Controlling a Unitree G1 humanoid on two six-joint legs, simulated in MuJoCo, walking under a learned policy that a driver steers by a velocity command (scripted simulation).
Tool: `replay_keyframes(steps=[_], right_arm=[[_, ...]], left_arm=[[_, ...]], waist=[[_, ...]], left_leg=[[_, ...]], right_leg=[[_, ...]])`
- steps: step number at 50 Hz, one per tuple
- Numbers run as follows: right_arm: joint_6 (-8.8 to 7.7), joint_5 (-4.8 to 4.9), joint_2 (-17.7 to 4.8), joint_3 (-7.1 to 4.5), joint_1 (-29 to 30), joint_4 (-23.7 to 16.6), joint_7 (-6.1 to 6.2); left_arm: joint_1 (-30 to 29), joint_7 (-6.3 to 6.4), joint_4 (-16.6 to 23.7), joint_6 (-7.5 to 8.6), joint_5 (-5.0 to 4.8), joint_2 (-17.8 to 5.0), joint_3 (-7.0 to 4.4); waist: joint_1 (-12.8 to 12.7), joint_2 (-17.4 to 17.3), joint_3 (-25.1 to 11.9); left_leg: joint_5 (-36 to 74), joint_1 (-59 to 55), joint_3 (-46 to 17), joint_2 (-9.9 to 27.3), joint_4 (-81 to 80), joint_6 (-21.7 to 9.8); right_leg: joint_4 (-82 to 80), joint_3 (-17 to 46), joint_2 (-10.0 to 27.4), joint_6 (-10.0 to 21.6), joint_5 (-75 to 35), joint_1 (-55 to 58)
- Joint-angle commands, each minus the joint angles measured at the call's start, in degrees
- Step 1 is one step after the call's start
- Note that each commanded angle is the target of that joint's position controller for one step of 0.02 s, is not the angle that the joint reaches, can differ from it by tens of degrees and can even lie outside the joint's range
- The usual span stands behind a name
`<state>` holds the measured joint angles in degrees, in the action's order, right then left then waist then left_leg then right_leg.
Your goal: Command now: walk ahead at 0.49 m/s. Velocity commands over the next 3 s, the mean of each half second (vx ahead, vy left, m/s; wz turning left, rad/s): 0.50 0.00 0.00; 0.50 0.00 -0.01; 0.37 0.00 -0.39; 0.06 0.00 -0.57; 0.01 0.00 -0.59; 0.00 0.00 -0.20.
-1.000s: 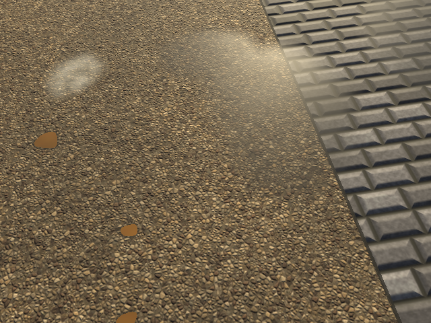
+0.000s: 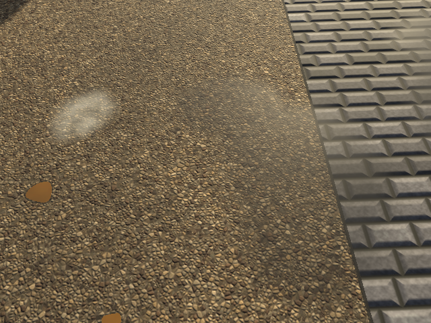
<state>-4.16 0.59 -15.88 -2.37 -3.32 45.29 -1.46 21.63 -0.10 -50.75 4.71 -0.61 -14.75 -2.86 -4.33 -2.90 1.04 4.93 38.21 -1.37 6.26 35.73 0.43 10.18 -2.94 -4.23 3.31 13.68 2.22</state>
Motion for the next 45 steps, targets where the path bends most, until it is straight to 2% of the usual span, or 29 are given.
replay_keyframes(steps=[1,3,5,6,7,8,9,10,11,12,13,14,16,17,20,24,28,30,32,33,34,35,36,37,38,39,41,43,45], right_arm=[[-1.2,0.31,-2.96,-0.19,8.28,-5.81,-1.02],[-1.45,0.34,-3.8,-0.35,8.92,-6.59,-1.68],[-1.52,0.33,-5.72,-1.12,5.19,-5.92,-1.8],[-1.49,0.29,-7.4,-2.1,-0.8,-4.34,-1.53],[-1.35,0.19,-10.07,-3.47,-10.33,-1.56,-0.95],[-1.17,-1.06,-14.88,-4.71,-18.93,-0.04,-0.4],[-0.98,-0.32,-14.49,-4.54,-21.57,1.2,-0.75],[-1.01,0.25,-9.84,-3.14,-19.83,1.12,-0.6],[-1.03,0.2,-8.6,-2.67,-14.76,0.33,-0.36],[-1.11,-0.3,-7.54,-2.37,-10.92,-0.3,-0.26],[-1.36,-0.95,-6.02,-1.96,-8.56,-0.63,-0.37],[-1.63,-1.48,-5.06,-1.69,-7.5,-0.62,-0.46],[-2.19,-0.94,-5.2,-1.76,-7.56,0.11,-0.57],[-2.39,-0.78,-5.91,-1.92,-7.99,0.61,-0.43],[-2.15,-0.7,-7.7,-2.36,-10.55,2.02,0.46],[-1.56,-0.04,-8.89,-2.49,-14.15,3.62,1.23],[-0.42,0.44,-9.4,-2.73,-18.26,6.01,1.43],[0.29,0.61,-9.93,-3.06,-18.38,6.57,1.72],[0.91,0.61,-10.74,-3.37,-17.03,6.46,1.98],[1.29,0.55,-10.38,-3.2,-15.91,6.24,2.07],[1.47,-0.06,-8.35,-2.29,-16.4,5.53,2.22],[0.5,-0.64,-2.49,-0.4,-22.72,4.16,1.67],[-0.77,-0.25,-2.38,-0.13,-22.29,5.04,1.49],[-1.82,1.47,-7.88,-1.61,-17.29,3.58,1.05],[-2.32,2.12,-8.42,-1.66,-13.11,2.29,1.03],[-2.31,1.32,-8.02,-1.78,-11.08,2.04,1.29],[-1.04,0.43,-6.43,-2.04,-12.91,2.76,1.53],[0.09,0.16,-4.55,-1.77,-13.55,2.97,1.69],[0.44,-0.28,-4.55,-1.8,-10.01,1.6,1.88]], left_arm=[[1.84,0.54,1.08,-0.05,-0.44,-9.88,-2.26],[2.16,0.73,0.29,-0.74,-0.56,-10.47,-2.53],[1.27,0.93,0.11,-1.37,-0.37,-11.56,-2.84],[0.3,1.02,0.16,-1.82,-0.19,-11.85,-2.85],[0.07,1.2,0.51,-2.16,0.14,-10.81,-2.28],[4.37,0.95,2.02,-1.63,0.88,-6.35,-0.8],[8.5,0.43,0.98,-0.35,0.73,-1.55,0.78],[2.41,0.05,1.8,0.8,-1.06,-8.14,-0.87],[-2.72,-0.07,3.72,1.52,-2.13,-9.85,-1.31],[-5.52,0.26,4.22,1.83,-1.56,-9.44,-1.24],[-5.85,0.45,4.1,1.55,-0.77,-8.85,-1.53],[-4.3,0.45,3.63,0.92,-0.5,-7.84,-1.52],[-2.86,0.63,3.05,-0.35,-0.28,-5.55,-1.15],[-4.05,0.75,3.51,-0.79,-0.1,-5.25,-1.07],[-10.3,0.75,5.57,-0.86,0.57,-5.18,-0.93],[-18.55,-0.18,7.35,0.09,0.29,-3.6,-0.11],[-24.42,-1.41,9.43,0.58,-0.32,-4.25,0.07],[-24.91,-2.05,10.07,0.85,-0.33,-5.32,-0.18],[-20.67,-2.25,9.06,1.02,-0.31,-7.21,-0.96],[-13.82,-2.02,6.94,1.04,-0.16,-8.97,-2.06],[-3.85,-1.5,4.07,0.94,0.19,-12.11,-3.44],[3.01,-1.15,2.79,0.54,1.06,-17.92,-4.87],[4.37,-1.31,2.18,0.29,0.03,-14.56,-3.95],[0.61,-1.31,2.62,0.39,-0.26,-11.44,-2.73],[-4.0,-1.19,3.7,0.4,0.03,-9.81,-2.21],[-7.69,-1.33,4.08,0.53,0.54,-8.19,-1.71],[-10.93,-1.5,4.22,1.1,1.28,-5.99,-1.07],[-10.48,-1.48,3.3,1.66,0.93,-6.88,-1.31],[-9.0,-0.96,2.18,1.79,0.81,-8.28,-1.68]], waist=[[-0.13,4.94,4.89],[0.65,5.53,4.34],[3.22,7.48,1.25],[6.67,8.15,-2.74],[11.0,7.53,-9.05],[11.2,-0.55,-18.55],[9.64,-11.63,-25.31],[11.37,-7.28,-19.44],[10.12,-4.88,-10.78],[8.47,-0.41,-6.21],[6.43,0.19,-3.31],[4.65,-1.07,-3.22],[3.29,-1.23,-2.43],[3.13,-1.01,-1.28],[4.47,0.09,0.92],[7.41,0.27,2.19],[9.01,0.04,3.48],[8.02,-0.47,3.16],[5.04,-1.82,0.45],[1.21,-1.53,-3.65],[-2.58,0.42,-11.07],[-1.27,12.23,-19.89],[-2.1,17.55,-23.44],[-2.21,13.44,-15.48],[-0.84,10.25,-9.27],[0.79,6.86,-4.66],[4.14,8.6,-2.67],[5.2,7.85,-1.81],[4.79,6.36,-0.1]], left_leg=[[1.21,0.11,0.7,-1.5,-4.88,-1.09],[-2.76,-0.12,0.76,-2.19,-6.75,-2.63],[-7.68,-6.61,2.59,-4.54,-7.17,-4.38],[-8.4,-14.97,4.48,-6.61,-7.87,-5.84],[-6.88,-29.42,4.1,-6.19,-7.31,-7.79],[-9.14,-53.15,-14.09,7.36,-4.93,-14.25],[-21.99,-63.97,-38.37,16.01,-13.93,-20.08],[-28.28,-60.3,-37.24,14.15,-17.76,-17.38],[-25.73,-51.49,-29.08,12.66,-19.58,-15.33],[-20.48,-42.81,-23.43,10.85,-21.39,-14.49],[-15.0,-36.23,-18.91,8.83,-23.19,-13.91],[-12.4,-32.47,-16.26,7.49,-24.8,-13.67],[-9.15,-28.77,-12.34,6.54,-27.49,-14.44],[-7.67,-27.6,-10.64,6.42,-28.56,-14.72],[-4.45,-28.43,-6.8,5.53,-30.08,-14.4],[-4.4,-29.08,-1.67,3.11,-30.34,-12.0],[-4.16,-36.94,-2.38,6.4,-27.64,-11.71],[-0.94,-41.15,-3.15,8.44,-24.93,-10.87],[10.27,-43.2,-2.8,8.61,-19.52,-9.62],[18.39,-42.04,-0.82,6.39,-11.33,-8.37],[14.65,-35.07,1.44,3.26,1.7,-6.6],[-5.84,-11.49,4.57,-4.98,24.4,-2.24],[-37.76,-0.9,-2.25,-9.73,34.99,-1.55],[-36.17,4.95,-5.3,-5.97,39.47,-2.79],[-30.92,5.63,-3.39,-2.81,38.0,-3.59],[-26.27,3.86,-2.36,-0.52,34.29,-3.43],[-21.3,-2.95,-2.93,2.03,29.31,-2.84],[-18.99,-4.03,-2.22,2.47,26.36,-1.71],[-14.06,-0.82,-2.0,2.74,20.67,-0.35]], right_leg=[[-2.61,6.73,17.17,7.9,-15.46,-1.72],[0.29,6.98,18.8,7.08,-20.16,2.62],[5.78,6.62,18.93,5.89,-34.21,5.18],[13.18,5.27,17.53,4.94,-44.23,4.93],[24.87,3.2,14.67,3.14,-44.77,-0.48],[45.67,1.03,9.31,0.12,-26.27,-20.46],[60.04,6.57,0.16,-1.92,18.31,-36.01],[65.47,11.49,3.2,-0.87,18.92,-42.38],[64.72,9.21,6.31,-0.19,13.52,-44.99],[61.78,7.78,9.02,-0.17,8.25,-43.2],[58.6,7.68,10.93,-0.41,4.91,-40.28],[57.07,8.11,12.11,-0.63,2.93,-36.7],[53.99,7.45,12.89,-1.67,1.71,-34.9],[51.87,7.14,13.27,-2.34,0.33,-36.02],[41.89,6.57,13.52,-4.05,-8.84,-40.41],[26.83,3.64,10.71,-4.17,-20.29,-36.72],[20.6,3.99,9.41,-3.02,-19.08,-38.21],[18.79,4.37,8.97,-1.51,-14.75,-38.09],[17.83,2.76,7.01,0.2,-10.21,-31.46],[16.54,0.96,5.18,1.66,-10.24,-21.99],[18.57,3.59,7.87,4.01,-11.15,-6.3],[18.18,27.22,22.42,12.61,-4.03,17.56],[8.61,44.39,26.64,15.55,4.26,21.73],[6.86,38.66,24.9,12.73,8.96,15.79],[5.63,31.08,22.92,10.89,6.55,7.56],[3.48,25.53,20.74,10.14,1.84,-0.59],[0.16,19.31,17.68,9.18,-4.89,-9.15],[-2.18,15.44,16.95,10.08,-9.68,-12.16],[-3.62,12.84,16.76,10.63,-13.42,-12.02]])
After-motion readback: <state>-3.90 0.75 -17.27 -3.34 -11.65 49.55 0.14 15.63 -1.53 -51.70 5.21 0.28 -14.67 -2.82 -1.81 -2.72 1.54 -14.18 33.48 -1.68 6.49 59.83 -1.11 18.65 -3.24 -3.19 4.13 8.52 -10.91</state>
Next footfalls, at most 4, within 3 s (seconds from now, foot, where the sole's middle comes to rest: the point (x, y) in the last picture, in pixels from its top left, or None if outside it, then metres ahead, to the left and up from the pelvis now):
0.14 left None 0.29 0.14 -0.78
0.68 right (280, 295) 0.58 -0.11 -0.78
1.20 left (214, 209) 0.89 0.12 -0.78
1.66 right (286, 203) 0.94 -0.14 -0.78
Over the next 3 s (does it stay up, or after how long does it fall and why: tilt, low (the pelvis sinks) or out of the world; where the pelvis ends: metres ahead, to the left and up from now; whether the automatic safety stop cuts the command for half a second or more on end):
stays up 0.89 -0.04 -0.01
